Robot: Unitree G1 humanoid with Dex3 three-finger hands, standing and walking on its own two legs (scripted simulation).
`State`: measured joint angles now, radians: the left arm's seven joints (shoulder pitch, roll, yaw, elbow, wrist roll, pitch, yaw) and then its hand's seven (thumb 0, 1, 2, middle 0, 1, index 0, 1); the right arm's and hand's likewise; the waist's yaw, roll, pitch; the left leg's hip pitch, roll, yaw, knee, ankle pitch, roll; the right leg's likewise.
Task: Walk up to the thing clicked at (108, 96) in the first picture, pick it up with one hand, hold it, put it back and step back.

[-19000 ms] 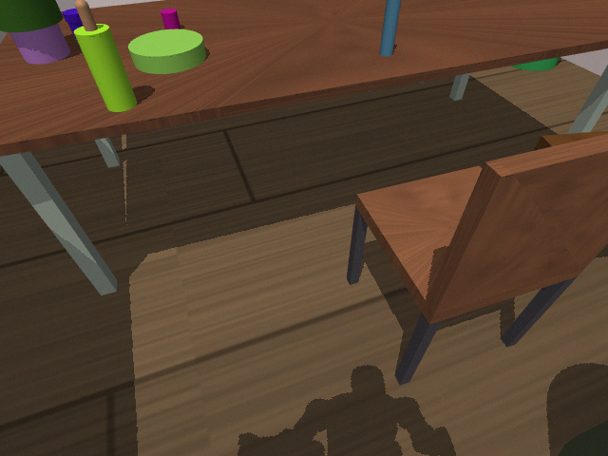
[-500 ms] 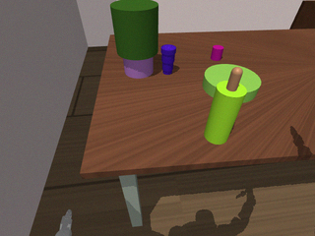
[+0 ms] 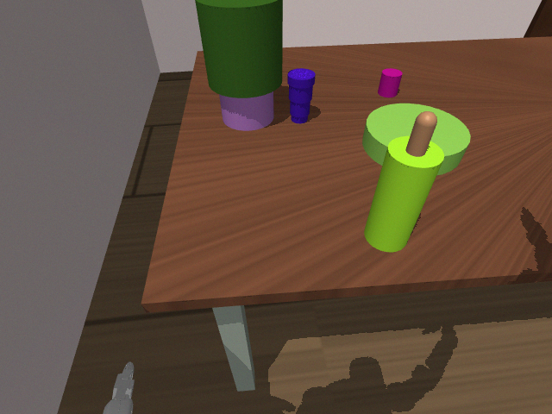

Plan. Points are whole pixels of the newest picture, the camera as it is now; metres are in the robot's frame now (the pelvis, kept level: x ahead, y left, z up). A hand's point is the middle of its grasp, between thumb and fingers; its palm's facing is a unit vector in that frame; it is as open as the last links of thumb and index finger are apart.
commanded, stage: go down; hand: right
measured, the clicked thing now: (403, 184) +0.46 -0.19 +0.11
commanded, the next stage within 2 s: approach in 1.16 s
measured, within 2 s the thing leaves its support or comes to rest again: neither
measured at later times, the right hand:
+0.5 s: hand out of the picture +0.36 -0.37 +0.21, palm faces +0.16 +0.99 +0.00, open 17.4 cm
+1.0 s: hand out of the picture +0.38 -0.37 +0.22, palm faces +0.15 +0.99 -0.01, open 17.4 cm
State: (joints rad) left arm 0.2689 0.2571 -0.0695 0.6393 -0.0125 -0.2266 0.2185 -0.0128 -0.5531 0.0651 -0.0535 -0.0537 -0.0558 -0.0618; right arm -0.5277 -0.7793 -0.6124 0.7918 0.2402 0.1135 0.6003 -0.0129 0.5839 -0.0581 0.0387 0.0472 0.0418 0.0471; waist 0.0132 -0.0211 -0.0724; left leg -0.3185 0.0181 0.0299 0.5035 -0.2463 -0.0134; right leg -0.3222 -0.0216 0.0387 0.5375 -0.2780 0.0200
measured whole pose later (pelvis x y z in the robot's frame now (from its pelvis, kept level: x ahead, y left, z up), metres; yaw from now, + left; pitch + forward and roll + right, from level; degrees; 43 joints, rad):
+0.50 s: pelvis +0.01 -0.01 +0.00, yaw +0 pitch +5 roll +1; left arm 0.27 0.25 -0.08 0.61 -0.01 -0.20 0.22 -0.01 -0.55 0.07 -0.05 -0.06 -0.06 -0.06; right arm -0.60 -0.83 -0.61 0.89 0.22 0.09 0.60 -0.01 0.52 -0.06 0.05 0.04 0.05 0.04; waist 0.03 -0.02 -0.08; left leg -0.35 0.02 0.03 0.51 -0.25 -0.02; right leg -0.36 -0.02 0.04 0.57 -0.30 0.02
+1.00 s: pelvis +0.01 +0.00 +0.00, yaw +0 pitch +6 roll +1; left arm 0.28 0.25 -0.10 0.57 -0.02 -0.19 0.20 -0.01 -0.55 0.06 -0.05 -0.06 -0.06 -0.06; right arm -0.68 -0.85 -0.58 0.94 0.20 0.11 0.59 -0.01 0.51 -0.05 0.06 0.04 0.05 0.04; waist 0.04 -0.02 -0.09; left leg -0.37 0.01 0.02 0.52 -0.26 -0.02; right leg -0.38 -0.03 0.03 0.58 -0.30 0.02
